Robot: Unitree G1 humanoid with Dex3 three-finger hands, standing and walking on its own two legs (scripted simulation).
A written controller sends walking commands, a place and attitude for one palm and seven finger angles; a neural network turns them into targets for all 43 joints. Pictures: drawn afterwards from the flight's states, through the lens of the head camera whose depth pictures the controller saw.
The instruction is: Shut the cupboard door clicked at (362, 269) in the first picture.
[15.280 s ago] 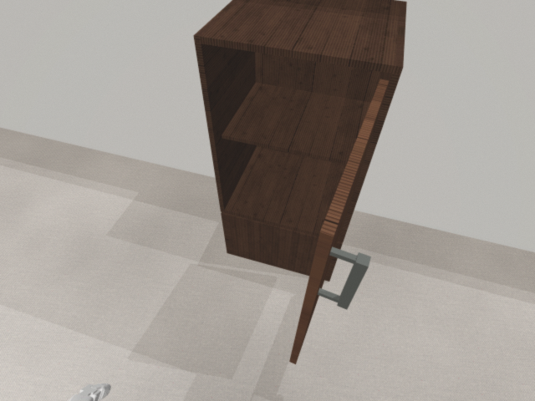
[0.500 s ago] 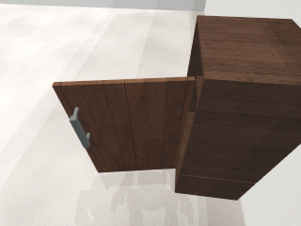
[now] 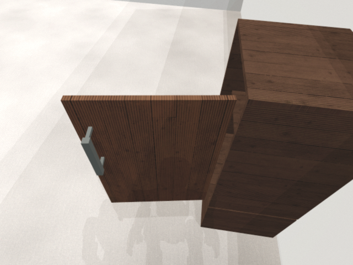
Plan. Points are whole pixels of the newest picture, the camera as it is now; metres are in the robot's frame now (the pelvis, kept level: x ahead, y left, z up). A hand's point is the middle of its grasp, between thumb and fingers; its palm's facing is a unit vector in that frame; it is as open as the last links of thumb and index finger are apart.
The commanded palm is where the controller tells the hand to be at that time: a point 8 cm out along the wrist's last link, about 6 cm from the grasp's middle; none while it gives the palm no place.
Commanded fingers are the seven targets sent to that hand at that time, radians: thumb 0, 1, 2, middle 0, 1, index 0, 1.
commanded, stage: look again from close up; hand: left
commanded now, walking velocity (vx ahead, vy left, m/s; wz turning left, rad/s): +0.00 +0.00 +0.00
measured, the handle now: (95, 152) +0.40 +0.26 -0.03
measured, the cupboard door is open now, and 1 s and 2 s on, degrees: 100 100 100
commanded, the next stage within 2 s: come to a stop and stand still in 0.06 s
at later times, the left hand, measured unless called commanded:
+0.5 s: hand out of the picture +0.01 +0.19 -0.18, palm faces +0.01 -0.98 -0.21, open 7.4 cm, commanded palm none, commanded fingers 0.00 0.90 0.90 -0.20 -0.30 -0.20 -0.30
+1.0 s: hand out of the picture -0.02 +0.17 -0.18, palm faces -0.01 -0.98 -0.18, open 7.4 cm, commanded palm none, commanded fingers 0.00 0.90 0.90 -0.20 -0.30 -0.20 -0.30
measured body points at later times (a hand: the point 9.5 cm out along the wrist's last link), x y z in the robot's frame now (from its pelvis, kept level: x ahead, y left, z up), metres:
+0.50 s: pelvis +0.00 +0.01 -0.01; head +0.02 +0.01 +0.44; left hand +0.01 +0.24 -0.16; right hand +0.02 -0.22 -0.16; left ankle -0.01 +0.08 -0.74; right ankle -0.04 -0.12 -0.74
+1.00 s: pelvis -0.01 +0.01 +0.00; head +0.01 +0.01 +0.45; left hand -0.02 +0.22 -0.16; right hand -0.02 -0.21 -0.16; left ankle -0.01 +0.08 -0.74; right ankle -0.04 -0.12 -0.74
